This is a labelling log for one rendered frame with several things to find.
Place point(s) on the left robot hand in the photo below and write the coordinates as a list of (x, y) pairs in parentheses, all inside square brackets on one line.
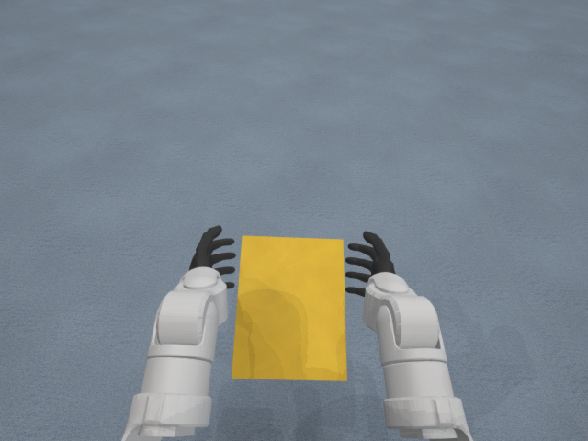
[(203, 257)]

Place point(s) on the carton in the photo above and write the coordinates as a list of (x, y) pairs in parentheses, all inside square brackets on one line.
[(290, 318)]

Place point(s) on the right robot forearm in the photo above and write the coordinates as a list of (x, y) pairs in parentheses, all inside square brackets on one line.
[(420, 400)]

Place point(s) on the left robot forearm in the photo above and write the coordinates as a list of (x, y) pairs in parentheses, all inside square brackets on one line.
[(174, 396)]

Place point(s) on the right robot hand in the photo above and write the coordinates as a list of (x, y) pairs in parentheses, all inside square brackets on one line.
[(380, 256)]

